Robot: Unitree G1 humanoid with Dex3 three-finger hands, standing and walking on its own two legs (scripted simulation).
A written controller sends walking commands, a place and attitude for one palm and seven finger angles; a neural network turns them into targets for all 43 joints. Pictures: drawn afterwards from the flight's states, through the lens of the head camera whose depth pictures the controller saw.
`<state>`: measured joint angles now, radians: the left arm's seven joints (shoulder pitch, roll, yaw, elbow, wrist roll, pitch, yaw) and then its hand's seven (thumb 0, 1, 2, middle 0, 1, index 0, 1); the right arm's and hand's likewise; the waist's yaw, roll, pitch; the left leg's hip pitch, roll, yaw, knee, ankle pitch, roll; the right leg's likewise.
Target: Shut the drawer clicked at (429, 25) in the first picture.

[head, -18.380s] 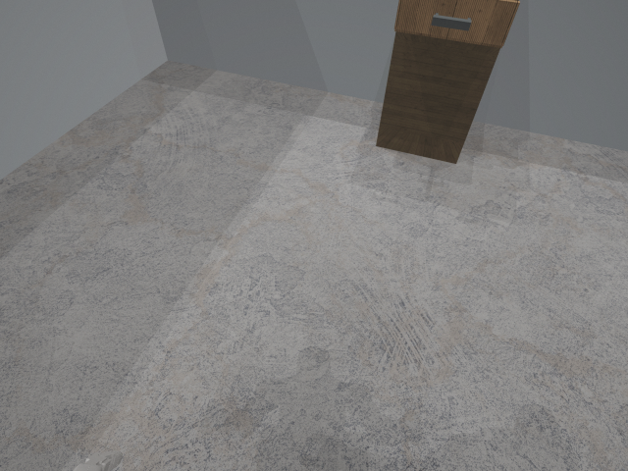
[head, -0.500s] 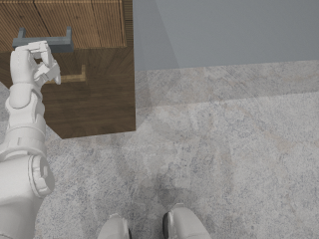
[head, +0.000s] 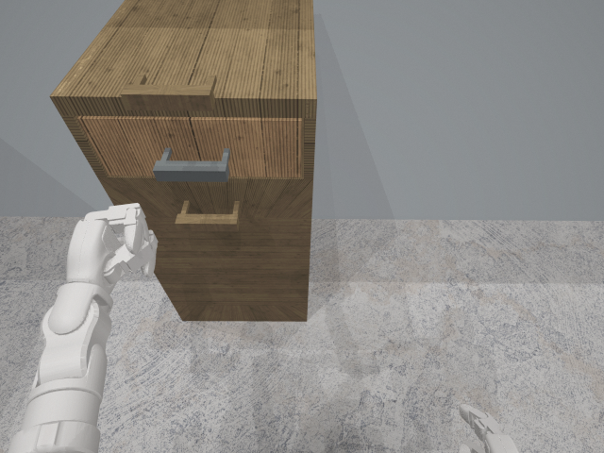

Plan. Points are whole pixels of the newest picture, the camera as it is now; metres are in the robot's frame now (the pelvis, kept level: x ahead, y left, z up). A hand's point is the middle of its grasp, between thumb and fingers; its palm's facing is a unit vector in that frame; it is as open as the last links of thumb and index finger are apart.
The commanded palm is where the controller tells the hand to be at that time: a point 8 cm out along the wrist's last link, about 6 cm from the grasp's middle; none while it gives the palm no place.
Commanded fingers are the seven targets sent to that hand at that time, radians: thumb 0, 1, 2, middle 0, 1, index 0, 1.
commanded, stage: draw the hand back to the body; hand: left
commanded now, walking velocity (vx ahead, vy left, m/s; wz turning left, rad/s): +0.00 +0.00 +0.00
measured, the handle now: (194, 162) +0.59 +0.22 +0.02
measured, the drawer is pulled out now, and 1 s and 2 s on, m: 0.00 0.00 0.00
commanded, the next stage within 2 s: step back with the hand held close in 0.88 s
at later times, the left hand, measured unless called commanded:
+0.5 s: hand (64, 325) +0.22 +0.23 +0.15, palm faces +0.36 -0.88 -0.30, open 3.2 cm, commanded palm +0.17 +0.27 +0.18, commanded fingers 0.00 0.90 0.90 -1.40 -1.60 -1.40 -1.60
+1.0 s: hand (8, 389) +0.16 +0.23 +0.18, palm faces +0.43 -0.82 -0.37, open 3.2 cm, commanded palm +0.11 +0.27 +0.20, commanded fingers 0.00 0.90 0.90 -1.40 -1.60 -1.40 -1.60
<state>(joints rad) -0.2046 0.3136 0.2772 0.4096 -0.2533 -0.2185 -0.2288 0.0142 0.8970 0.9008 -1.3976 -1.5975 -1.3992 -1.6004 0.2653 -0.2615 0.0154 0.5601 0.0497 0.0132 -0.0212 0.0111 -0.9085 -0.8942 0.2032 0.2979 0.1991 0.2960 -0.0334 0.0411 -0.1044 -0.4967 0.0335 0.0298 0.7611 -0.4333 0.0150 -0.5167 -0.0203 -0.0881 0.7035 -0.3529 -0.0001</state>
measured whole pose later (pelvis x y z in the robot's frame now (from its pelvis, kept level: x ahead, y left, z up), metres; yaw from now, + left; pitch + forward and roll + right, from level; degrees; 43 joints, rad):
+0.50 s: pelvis -0.01 -0.01 +0.03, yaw +0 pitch -4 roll +0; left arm 0.28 0.30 0.21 -0.18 -0.08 -0.06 0.10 0.01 0.89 0.90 -1.40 -1.60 -1.40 -1.60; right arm 0.19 -0.23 0.05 0.60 0.01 -0.06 -0.06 0.02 -0.91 -0.89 0.20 0.30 0.20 0.30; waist 0.05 0.06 0.02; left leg -0.07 0.02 0.04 0.41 -0.26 0.01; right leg -0.11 -0.02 -0.08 0.40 -0.21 -0.01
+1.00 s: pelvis -0.02 -0.01 +0.03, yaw +0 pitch -6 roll -1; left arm 0.51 0.30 0.27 -0.41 -0.06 -0.10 0.12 0.01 0.89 0.90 -1.40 -1.60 -1.40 -1.60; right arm 0.21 -0.22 0.02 0.63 0.00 -0.15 -0.08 0.02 -0.91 -0.89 0.20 0.30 0.20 0.30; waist 0.07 0.07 0.04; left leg -0.06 0.03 0.04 0.43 -0.27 0.00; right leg -0.09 -0.01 -0.09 0.39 -0.20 -0.01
